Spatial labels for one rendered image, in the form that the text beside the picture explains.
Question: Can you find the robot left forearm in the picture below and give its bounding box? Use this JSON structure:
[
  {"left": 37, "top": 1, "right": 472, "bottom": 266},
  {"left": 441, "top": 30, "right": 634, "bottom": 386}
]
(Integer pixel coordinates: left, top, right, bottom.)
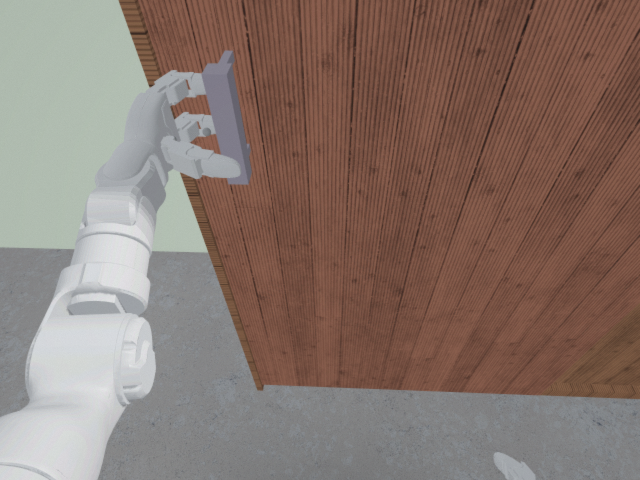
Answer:
[{"left": 25, "top": 140, "right": 169, "bottom": 399}]

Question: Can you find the handle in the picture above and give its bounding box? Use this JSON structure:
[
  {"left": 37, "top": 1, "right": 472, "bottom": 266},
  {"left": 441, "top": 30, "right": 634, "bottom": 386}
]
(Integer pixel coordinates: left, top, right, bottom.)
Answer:
[{"left": 201, "top": 51, "right": 252, "bottom": 185}]

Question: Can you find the left robot upper arm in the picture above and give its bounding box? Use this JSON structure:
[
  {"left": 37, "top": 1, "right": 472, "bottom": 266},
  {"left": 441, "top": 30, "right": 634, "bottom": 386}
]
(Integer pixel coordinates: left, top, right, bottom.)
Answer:
[{"left": 0, "top": 313, "right": 156, "bottom": 480}]

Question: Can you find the wardrobe door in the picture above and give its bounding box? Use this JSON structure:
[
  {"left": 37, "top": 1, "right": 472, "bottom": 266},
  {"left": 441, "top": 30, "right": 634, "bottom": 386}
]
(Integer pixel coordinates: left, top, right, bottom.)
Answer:
[
  {"left": 138, "top": 0, "right": 640, "bottom": 395},
  {"left": 554, "top": 303, "right": 640, "bottom": 386}
]

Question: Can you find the robot left hand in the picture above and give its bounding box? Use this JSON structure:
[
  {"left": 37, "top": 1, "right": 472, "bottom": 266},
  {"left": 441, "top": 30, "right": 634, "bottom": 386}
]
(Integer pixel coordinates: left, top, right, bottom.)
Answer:
[{"left": 124, "top": 70, "right": 241, "bottom": 179}]

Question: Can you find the robot right hand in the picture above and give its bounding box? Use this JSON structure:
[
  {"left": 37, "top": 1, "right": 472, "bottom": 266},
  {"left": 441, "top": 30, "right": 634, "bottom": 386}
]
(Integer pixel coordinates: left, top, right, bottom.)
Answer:
[{"left": 494, "top": 452, "right": 536, "bottom": 480}]

